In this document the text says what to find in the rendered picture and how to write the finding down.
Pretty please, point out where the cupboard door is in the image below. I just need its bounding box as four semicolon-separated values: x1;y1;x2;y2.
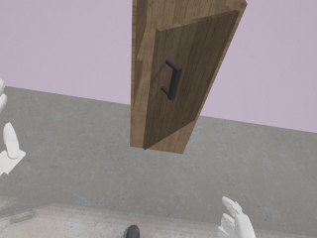
143;10;240;150

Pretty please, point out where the robot left foot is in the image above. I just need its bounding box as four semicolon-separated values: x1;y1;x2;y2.
126;224;140;238

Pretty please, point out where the robot right hand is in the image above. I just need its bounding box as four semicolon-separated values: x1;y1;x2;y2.
218;196;256;238

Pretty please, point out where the handle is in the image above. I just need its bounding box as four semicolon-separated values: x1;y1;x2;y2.
160;59;182;101

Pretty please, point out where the robot left hand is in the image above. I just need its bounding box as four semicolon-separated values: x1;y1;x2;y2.
0;78;26;178

